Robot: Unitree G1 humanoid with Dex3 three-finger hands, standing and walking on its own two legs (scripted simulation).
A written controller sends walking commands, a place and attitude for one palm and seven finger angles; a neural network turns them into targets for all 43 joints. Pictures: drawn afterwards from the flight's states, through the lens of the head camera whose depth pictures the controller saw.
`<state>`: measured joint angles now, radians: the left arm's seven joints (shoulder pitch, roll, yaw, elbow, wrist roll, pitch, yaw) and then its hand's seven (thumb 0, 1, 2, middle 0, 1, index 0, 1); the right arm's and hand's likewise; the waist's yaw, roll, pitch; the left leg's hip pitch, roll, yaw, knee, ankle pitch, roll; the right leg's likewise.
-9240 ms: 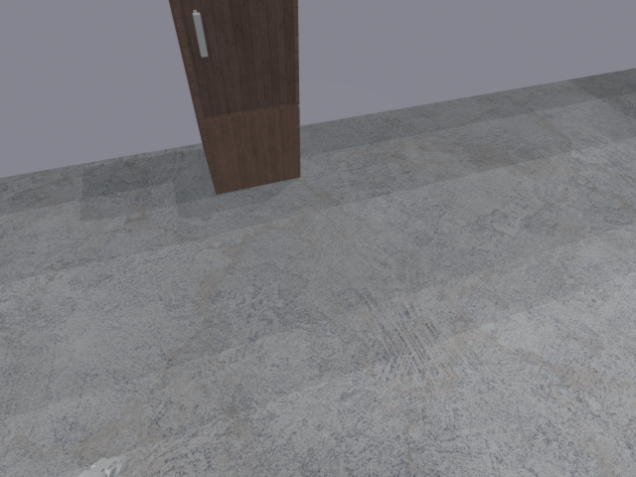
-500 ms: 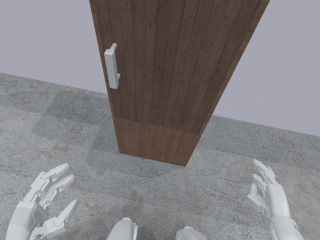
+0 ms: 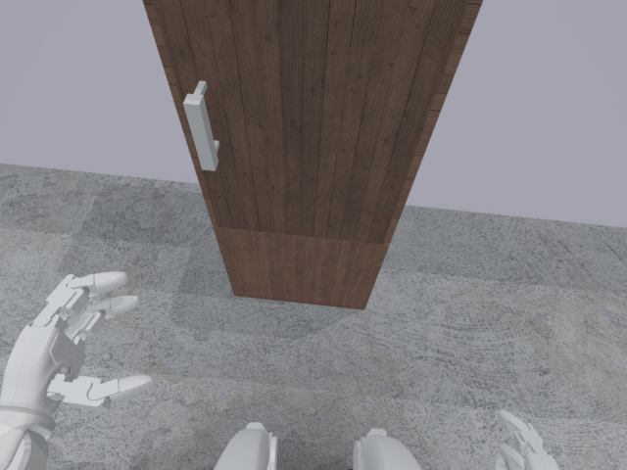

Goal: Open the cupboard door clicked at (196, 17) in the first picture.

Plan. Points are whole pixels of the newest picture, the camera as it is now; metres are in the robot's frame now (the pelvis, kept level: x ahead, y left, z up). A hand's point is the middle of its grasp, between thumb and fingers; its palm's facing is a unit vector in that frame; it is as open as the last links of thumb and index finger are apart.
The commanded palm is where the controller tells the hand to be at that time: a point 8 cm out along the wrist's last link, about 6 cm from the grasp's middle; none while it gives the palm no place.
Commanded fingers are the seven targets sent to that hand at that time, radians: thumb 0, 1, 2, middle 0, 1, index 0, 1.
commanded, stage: raise the hand with hooked fingers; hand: left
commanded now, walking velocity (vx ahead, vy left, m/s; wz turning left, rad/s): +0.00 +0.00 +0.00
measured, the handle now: (205, 127) +0.60 +0.20 +0.06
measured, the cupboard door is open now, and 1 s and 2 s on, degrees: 0 0 0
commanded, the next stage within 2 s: move the hooked fingers beside the handle in 1.10 s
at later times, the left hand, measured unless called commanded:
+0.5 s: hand (67, 304) +0.28 +0.29 +0.07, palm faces -0.03 -1.00 -0.06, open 13.9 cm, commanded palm +0.27 +0.34 +0.07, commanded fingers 0.00 -0.50 0.30 -0.30 -1.20 -0.30 -1.20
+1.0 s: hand (78, 288) +0.30 +0.28 +0.07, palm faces -0.05 -1.00 -0.04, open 14.0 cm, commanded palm +0.28 +0.33 +0.07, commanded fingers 0.00 -0.50 0.30 -0.30 -1.20 -0.30 -1.20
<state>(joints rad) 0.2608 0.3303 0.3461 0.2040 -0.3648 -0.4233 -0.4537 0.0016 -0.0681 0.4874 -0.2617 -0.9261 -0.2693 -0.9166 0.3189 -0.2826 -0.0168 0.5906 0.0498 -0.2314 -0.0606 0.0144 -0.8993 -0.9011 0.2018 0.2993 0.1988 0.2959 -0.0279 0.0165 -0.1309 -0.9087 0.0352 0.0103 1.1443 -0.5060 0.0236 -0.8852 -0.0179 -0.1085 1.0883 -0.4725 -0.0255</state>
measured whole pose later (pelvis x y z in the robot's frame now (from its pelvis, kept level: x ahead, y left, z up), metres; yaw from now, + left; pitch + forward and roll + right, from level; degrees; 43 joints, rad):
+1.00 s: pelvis +0.02 +0.01 +0.02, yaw -1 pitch +15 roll -3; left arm 0.01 0.44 0.45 0.40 -0.37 -0.34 -0.57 -0.01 -0.50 0.30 -0.30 -1.20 -0.30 -1.19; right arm 0.30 -0.28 0.03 0.52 0.04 -0.19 -0.05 0.01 -0.90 -0.90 0.20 0.30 0.20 0.30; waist -0.04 0.00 -0.11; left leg -0.82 0.04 0.02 1.05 -0.49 0.04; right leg -0.79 -0.01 -0.10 0.97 -0.44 -0.01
